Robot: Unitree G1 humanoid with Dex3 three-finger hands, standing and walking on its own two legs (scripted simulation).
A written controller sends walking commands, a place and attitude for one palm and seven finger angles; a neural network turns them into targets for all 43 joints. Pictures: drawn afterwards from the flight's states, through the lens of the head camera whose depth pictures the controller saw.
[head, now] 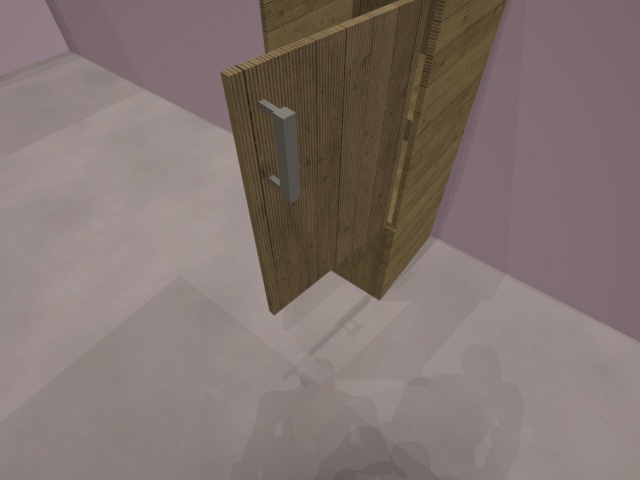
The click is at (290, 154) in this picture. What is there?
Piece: cupboard door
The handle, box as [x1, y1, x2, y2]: [258, 99, 300, 203]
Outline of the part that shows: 263,99 258,102 259,108 273,117 280,178 279,180 272,175 269,177 269,182 281,191 281,196 290,203 300,196 295,113 286,107 279,109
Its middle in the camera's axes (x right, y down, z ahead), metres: -0.06 -0.13 +0.57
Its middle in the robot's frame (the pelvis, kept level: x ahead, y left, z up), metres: +0.53 +0.09 +0.12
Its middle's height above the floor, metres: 0.90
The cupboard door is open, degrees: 82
